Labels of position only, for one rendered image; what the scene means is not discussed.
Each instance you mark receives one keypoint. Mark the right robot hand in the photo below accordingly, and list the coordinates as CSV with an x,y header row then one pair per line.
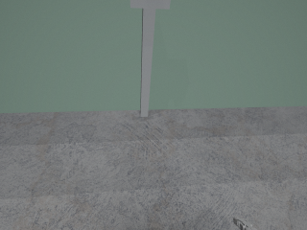
x,y
243,224

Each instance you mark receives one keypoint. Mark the panel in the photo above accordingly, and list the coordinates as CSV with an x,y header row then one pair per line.
x,y
148,20

